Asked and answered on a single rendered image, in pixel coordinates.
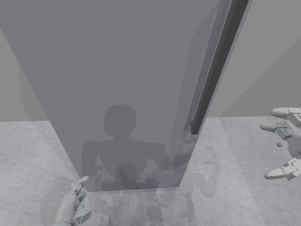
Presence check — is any fridge door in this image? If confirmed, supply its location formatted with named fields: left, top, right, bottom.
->
left=0, top=0, right=253, bottom=192

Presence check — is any left robot hand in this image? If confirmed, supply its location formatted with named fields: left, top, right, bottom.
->
left=54, top=176, right=92, bottom=226

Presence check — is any handle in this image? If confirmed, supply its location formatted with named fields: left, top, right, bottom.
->
left=190, top=0, right=249, bottom=135

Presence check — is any right robot hand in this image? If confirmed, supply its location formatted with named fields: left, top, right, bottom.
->
left=260, top=106, right=301, bottom=181

